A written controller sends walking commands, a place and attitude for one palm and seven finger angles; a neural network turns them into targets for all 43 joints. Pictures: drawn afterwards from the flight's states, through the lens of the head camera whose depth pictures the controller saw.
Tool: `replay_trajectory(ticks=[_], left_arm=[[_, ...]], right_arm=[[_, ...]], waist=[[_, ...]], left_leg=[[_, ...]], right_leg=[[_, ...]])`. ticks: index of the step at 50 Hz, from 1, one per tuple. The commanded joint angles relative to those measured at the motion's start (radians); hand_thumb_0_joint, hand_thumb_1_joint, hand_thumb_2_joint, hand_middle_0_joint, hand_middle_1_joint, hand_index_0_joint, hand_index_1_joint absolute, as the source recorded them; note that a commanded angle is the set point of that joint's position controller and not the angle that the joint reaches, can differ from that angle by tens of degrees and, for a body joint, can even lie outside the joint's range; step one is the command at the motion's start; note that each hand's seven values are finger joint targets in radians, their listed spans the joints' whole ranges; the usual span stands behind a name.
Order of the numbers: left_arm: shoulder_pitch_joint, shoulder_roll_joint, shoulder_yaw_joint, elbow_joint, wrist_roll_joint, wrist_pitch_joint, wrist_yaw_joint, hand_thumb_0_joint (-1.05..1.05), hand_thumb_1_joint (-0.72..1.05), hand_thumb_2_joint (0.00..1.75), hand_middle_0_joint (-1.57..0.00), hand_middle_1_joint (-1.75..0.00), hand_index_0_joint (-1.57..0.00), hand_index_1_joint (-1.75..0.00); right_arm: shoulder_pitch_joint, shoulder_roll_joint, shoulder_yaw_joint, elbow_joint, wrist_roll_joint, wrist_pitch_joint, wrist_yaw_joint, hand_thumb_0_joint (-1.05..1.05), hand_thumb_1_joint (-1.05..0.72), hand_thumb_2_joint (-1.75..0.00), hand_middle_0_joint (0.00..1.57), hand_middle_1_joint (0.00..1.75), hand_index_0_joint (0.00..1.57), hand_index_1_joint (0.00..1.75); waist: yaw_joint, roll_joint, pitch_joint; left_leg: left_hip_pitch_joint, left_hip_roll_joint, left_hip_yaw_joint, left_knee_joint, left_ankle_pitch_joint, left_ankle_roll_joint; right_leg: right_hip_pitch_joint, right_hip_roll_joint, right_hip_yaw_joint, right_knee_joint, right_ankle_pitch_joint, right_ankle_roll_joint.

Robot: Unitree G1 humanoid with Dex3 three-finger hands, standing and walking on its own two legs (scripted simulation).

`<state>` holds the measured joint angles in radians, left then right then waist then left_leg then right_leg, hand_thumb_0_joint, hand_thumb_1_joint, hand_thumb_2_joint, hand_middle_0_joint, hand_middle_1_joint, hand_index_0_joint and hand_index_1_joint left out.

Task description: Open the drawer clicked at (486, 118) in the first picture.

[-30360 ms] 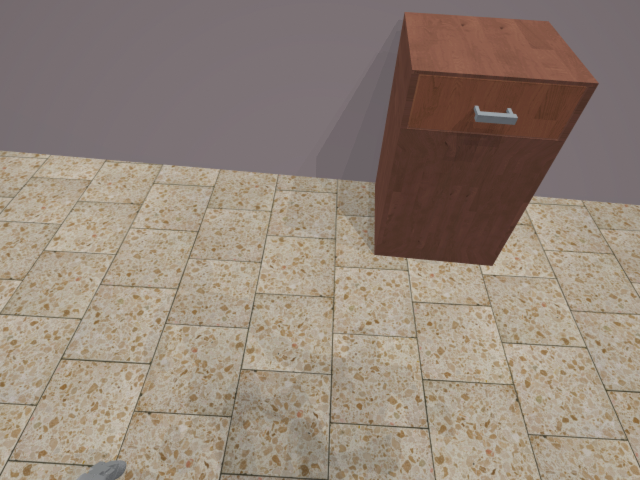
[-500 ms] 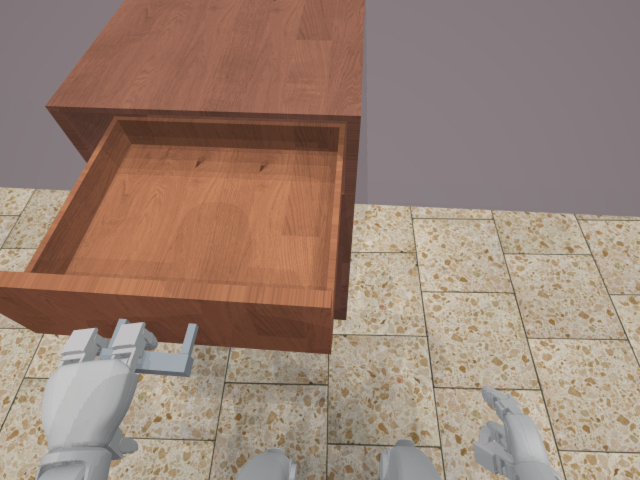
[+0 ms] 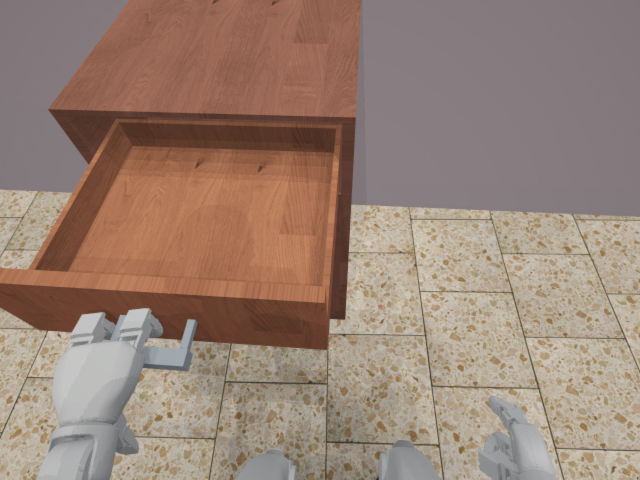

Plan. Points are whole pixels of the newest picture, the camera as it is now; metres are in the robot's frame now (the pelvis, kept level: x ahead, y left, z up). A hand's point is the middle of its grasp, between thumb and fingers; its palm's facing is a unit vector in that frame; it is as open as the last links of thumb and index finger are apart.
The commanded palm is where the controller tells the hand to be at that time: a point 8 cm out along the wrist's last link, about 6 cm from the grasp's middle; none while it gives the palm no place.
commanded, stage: lift the hand off the handle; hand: left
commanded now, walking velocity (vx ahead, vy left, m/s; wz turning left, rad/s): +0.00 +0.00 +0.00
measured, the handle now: (151, 341) +0.27 +0.25 -0.01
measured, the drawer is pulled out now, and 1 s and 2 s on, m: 0.30 0.30 0.30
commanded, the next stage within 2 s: none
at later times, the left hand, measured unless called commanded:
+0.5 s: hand (114, 373) +0.22 +0.27 +0.01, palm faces +0.00 -0.04 -1.00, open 13.5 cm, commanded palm +0.21 +0.26 +0.07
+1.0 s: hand (97, 362) +0.23 +0.27 +0.05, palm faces +0.02 -0.04 -1.00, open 13.5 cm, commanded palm +0.21 +0.27 +0.11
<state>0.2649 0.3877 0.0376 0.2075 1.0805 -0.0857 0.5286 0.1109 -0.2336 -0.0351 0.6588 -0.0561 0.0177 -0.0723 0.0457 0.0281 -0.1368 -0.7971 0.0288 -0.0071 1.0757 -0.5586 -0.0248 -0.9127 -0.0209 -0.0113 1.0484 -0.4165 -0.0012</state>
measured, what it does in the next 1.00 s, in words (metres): stands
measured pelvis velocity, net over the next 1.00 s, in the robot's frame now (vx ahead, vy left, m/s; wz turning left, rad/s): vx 0.03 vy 0.00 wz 0.00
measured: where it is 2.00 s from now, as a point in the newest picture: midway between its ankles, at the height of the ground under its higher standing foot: outside the picture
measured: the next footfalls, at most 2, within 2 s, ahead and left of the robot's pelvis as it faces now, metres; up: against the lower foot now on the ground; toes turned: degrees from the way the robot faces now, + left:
none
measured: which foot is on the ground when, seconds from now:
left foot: down 0.00-1.00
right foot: down 0.00-1.00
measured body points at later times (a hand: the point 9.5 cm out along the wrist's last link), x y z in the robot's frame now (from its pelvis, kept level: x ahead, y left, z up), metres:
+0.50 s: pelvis +0.01 +0.01 +0.02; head +0.07 -0.02 +0.47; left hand +0.22 +0.27 +0.07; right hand +0.21 -0.23 -0.09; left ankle -0.02 +0.14 -0.66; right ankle +0.05 -0.12 -0.66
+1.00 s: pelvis +0.03 +0.00 +0.04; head +0.07 -0.02 +0.49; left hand +0.22 +0.27 +0.11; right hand +0.23 -0.22 -0.07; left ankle -0.02 +0.14 -0.66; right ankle +0.05 -0.12 -0.66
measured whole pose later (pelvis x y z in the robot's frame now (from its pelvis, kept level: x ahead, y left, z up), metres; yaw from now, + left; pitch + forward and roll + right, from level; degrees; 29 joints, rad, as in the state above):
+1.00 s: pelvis +0.03 +0.00 +0.04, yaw +0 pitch +9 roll +0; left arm 0.38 0.40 0.02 -0.01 1.04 -0.04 0.42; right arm 0.10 -0.23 -0.02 0.62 -0.05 0.05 -0.05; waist 0.08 0.05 -0.09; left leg -0.50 0.03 0.00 0.81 -0.48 -0.02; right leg -0.61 -0.02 -0.01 0.81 -0.36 0.00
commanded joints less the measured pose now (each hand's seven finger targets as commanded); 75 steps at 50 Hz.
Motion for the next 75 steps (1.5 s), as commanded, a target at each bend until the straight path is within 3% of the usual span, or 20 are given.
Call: replay_trajectory(ticks=[1, 6, 8, 16, 19, 25, 29, 31, 34, 37, 41, 49, 52, 55, 57, 59, 61, 66, 74, 75], left_arm=[[-0.115, 0.223, 0.145, -0.204, -0.022, -0.013, 0.041, 0.00, -0.50, 0.30, -0.30, -1.20, -0.30, -1.20], [-0.099, 0.204, 0.136, -0.267, -0.031, -0.025, 0.058, 0.00, -0.50, 0.30, -0.30, -1.20, -0.30, -1.20], [-0.077, 0.213, 0.149, -0.278, -0.028, -0.019, 0.066, 0.00, -0.50, 0.30, -0.30, -1.20, -0.30, -1.20], [-0.028, 0.161, 0.084, -0.310, -0.028, 0.039, 0.045, 0.00, -0.50, 0.30, -0.30, -1.20, -0.30, -1.20], [-0.027, 0.177, 0.088, -0.318, -0.024, 0.053, 0.028, 0.00, -0.50, 0.30, -0.30, -1.20, -0.30, -1.20], [-0.038, 0.169, 0.076, -0.330, -0.025, 0.046, 0.000, 0.00, -0.50, 0.30, -0.30, -1.20, -0.30, -1.20], [0.011, 0.170, 0.090, -0.362, -0.021, 0.034, -0.006, 0.00, -0.50, 0.30, -0.30, -1.20, -0.30, -1.20], [-0.018, 0.152, 0.069, -0.374, -0.023, 0.033, -0.009, 0.00, -0.50, 0.30, -0.30, -1.20, -0.30, -1.20], [-0.055, 0.171, 0.079, -0.371, -0.021, 0.042, -0.017, 0.00, -0.50, 0.30, -0.30, -1.20, -0.30, -1.20], [-0.012, 0.204, 0.115, -0.406, -0.030, 0.041, -0.025, 0.00, -0.50, 0.30, -0.30, -1.20, -0.30, -1.20], [0.021, 0.170, 0.093, -0.428, -0.039, 0.034, -0.034, 0.00, -0.50, 0.30, -0.30, -1.20, -0.30, -1.20], [0.008, 0.205, 0.119, -0.420, -0.053, 0.052, -0.070, 0.00, -0.50, 0.30, -0.30, -1.20, -0.30, -1.20], [0.003, 0.233, 0.144, -0.450, -0.061, 0.042, -0.082, 0.00, -0.50, 0.30, -0.30, -1.20, -0.30, -1.20], [0.041, 0.189, 0.113, -0.485, -0.070, 0.024, -0.085, 0.00, -0.50, 0.30, -0.30, -1.20, -0.30, -1.20], [0.059, 0.215, 0.139, -0.483, -0.073, 0.026, -0.089, 0.00, -0.50, 0.30, -0.30, -1.20, -0.30, -1.20], [0.054, 0.192, 0.116, -0.486, -0.072, 0.032, -0.095, 0.00, -0.50, 0.30, -0.30, -1.20, -0.30, -1.20], [0.089, 0.205, 0.131, -0.484, -0.071, 0.038, -0.100, 0.00, -0.50, 0.30, -0.30, -1.20, -0.30, -1.20], [0.056, 0.205, 0.114, -0.492, -0.078, 0.065, -0.133, 0.00, -0.50, 0.30, -0.30, -1.20, -0.30, -1.20], [0.076, 0.226, 0.124, -0.538, -0.096, 0.065, -0.185, 0.00, -0.50, 0.30, -0.30, -1.20, -0.30, -1.20], [0.054, 0.204, 0.100, -0.546, -0.093, 0.062, -0.187, 0.00, -0.50, 0.30, -0.30, -1.20, -0.30, -1.20]], right_arm=[[-0.068, -0.124, -0.040, -0.135, -0.003, -0.045, -0.020, 0.00, -0.90, -0.90, 0.20, 0.30, 0.20, 0.30], [-0.061, -0.122, -0.046, -0.140, -0.005, -0.052, -0.016, 0.00, -0.90, -0.90, 0.20, 0.30, 0.20, 0.30], [-0.068, -0.121, -0.043, -0.142, -0.007, -0.049, -0.015, 0.00, -0.90, -0.90, 0.20, 0.30, 0.20, 0.30], [-0.075, -0.122, -0.040, -0.164, 0.001, -0.043, -0.002, 0.00, -0.90, -0.90, 0.20, 0.30, 0.20, 0.30], [-0.084, -0.122, -0.033, -0.169, 0.001, -0.037, -0.004, 0.00, -0.90, -0.90, 0.20, 0.30, 0.20, 0.30], [-0.091, -0.114, -0.027, -0.178, 0.002, -0.036, -0.006, 0.00, -0.90, -0.90, 0.20, 0.30, 0.20, 0.30], [-0.088, -0.107, -0.032, -0.181, 0.000, -0.036, 0.000, 0.00, -0.90, -0.90, 0.20, 0.30, 0.20, 0.30], [-0.092, -0.107, -0.030, -0.183, 0.000, -0.035, 0.004, 0.00, -0.90, -0.90, 0.20, 0.30, 0.20, 0.30], [-0.096, -0.108, -0.030, -0.178, 0.002, -0.031, 0.002, 0.00, -0.90, -0.90, 0.20, 0.30, 0.20, 0.30], [-0.096, -0.109, -0.030, -0.185, -0.001, -0.028, 0.000, 0.00, -0.90, -0.90, 0.20, 0.30, 0.20, 0.30], [-0.101, -0.100, -0.030, -0.186, 0.002, -0.030, 0.005, 0.00, -0.90, -0.90, 0.20, 0.30, 0.20, 0.30], [-0.114, -0.103, -0.026, -0.182, 0.008, -0.018, 0.002, 0.00, -0.90, -0.90, 0.20, 0.30, 0.20, 0.30], [-0.112, -0.106, -0.025, -0.183, 0.006, -0.018, -0.002, 0.00, -0.90, -0.90, 0.20, 0.30, 0.20, 0.30], [-0.113, -0.097, -0.022, -0.190, 0.006, -0.023, 0.005, 0.00, -0.90, -0.90, 0.20, 0.30, 0.20, 0.30], [-0.111, -0.101, -0.028, -0.185, 0.005, -0.023, 0.007, 0.00, -0.90, -0.90, 0.20, 0.30, 0.20, 0.30], [-0.116, -0.100, -0.028, -0.184, 0.007, -0.021, 0.011, 0.00, -0.90, -0.90, 0.20, 0.30, 0.20, 0.30], [-0.120, -0.100, -0.027, -0.189, 0.009, -0.020, 0.013, 0.00, -0.90, -0.90, 0.20, 0.30, 0.20, 0.30], [-0.133, -0.103, -0.022, -0.190, 0.014, -0.016, 0.012, 0.00, -0.90, -0.90, 0.20, 0.30, 0.20, 0.30], [-0.141, -0.102, -0.012, -0.197, 0.017, -0.011, 0.016, 0.00, -0.90, -0.90, 0.20, 0.30, 0.20, 0.30], [-0.143, -0.101, -0.006, -0.201, 0.013, -0.012, 0.016, 0.00, -0.90, -0.90, 0.20, 0.30, 0.20, 0.30]], waist=[[-0.008, -0.004, -0.254], [-0.011, 0.032, -0.290], [-0.010, 0.015, -0.296], [-0.014, -0.009, -0.237], [-0.004, 0.004, -0.214], [0.000, -0.016, -0.182], [0.014, 0.020, -0.198], [0.003, 0.011, -0.182], [0.001, 0.012, -0.170], [0.020, 0.021, -0.207], [0.016, 0.013, -0.185], [0.019, -0.013, -0.140], [0.028, 0.022, -0.165], [0.029, 0.024, -0.153], [0.031, 0.010, -0.158], [0.028, 0.000, -0.141], [0.040, -0.004, -0.132], [0.041, -0.018, -0.118], [0.051, -0.005, -0.086], [0.046, 0.002, -0.065]], left_leg=[[0.088, -0.065, 0.034, -0.162, 0.222, 0.040], [0.148, -0.064, 0.033, -0.176, 0.277, 0.035], [0.158, -0.064, 0.034, -0.179, 0.302, 0.035], [0.211, -0.057, 0.028, -0.245, 0.311, 0.032], [0.229, -0.057, 0.028, -0.272, 0.315, 0.030], [0.254, -0.060, 0.031, -0.303, 0.316, 0.032], [0.294, -0.059, 0.033, -0.314, 0.375, 0.027], [0.295, -0.058, 0.029, -0.319, 0.372, 0.027], [0.305, -0.058, 0.028, -0.329, 0.370, 0.028], [0.331, -0.058, 0.031, -0.340, 0.420, 0.026], [0.339, -0.056, 0.031, -0.348, 0.434, 0.026], [0.347, -0.057, 0.030, -0.384, 0.402, 0.029], [0.373, -0.058, 0.033, -0.399, 0.430, 0.026], [0.383, -0.055, 0.033, -0.402, 0.468, 0.025], [0.394, -0.051, 0.031, -0.411, 0.485, 0.023], [0.390, -0.051, 0.031, -0.419, 0.465, 0.023], [0.389, -0.051, 0.033, -0.428, 0.460, 0.025], [0.403, -0.050, 0.032, -0.458, 0.432, 0.026], [0.433, -0.047, 0.030, -0.498, 0.448, 0.024], [0.426, -0.050, 0.034, -0.499, 0.434, 0.027]], right_leg=[[0.257, 0.030, 0.000, -0.178, 0.134, -0.027], [0.267, 0.034, -0.014, -0.176, 0.183, -0.031], [0.278, 0.035, -0.013, -0.177, 0.206, -0.030], [0.321, 0.038, -0.030, -0.230, 0.205, -0.030], [0.341, 0.039, -0.030, -0.246, 0.202, -0.033], [0.378, 0.036, -0.027, -0.280, 0.207, -0.030], [0.404, 0.038, -0.025, -0.287, 0.257, -0.034], [0.400, 0.037, -0.028, -0.293, 0.252, -0.033], [0.410, 0.037, -0.024, -0.305, 0.260, -0.032], [0.460, 0.037, -0.017, -0.311, 0.309, -0.035], [0.467, 0.035, -0.021, -0.319, 0.325, -0.030], [0.504, 0.031, -0.017, -0.356, 0.314, -0.026], [0.535, 0.031, -0.007, -0.370, 0.338, -0.030], [0.530, 0.030, -0.017, -0.364, 0.349, -0.026], [0.549, 0.031, -0.012, -0.377, 0.368, -0.028], [0.547, 0.029, -0.017, -0.382, 0.356, -0.025], [0.560, 0.028, -0.018, -0.387, 0.350, -0.026], [0.582, 0.026, -0.018, -0.412, 0.320, -0.023], [0.623, 0.025, -0.019, -0.448, 0.317, -0.024], [0.608, 0.022, -0.019, -0.449, 0.306, -0.020]])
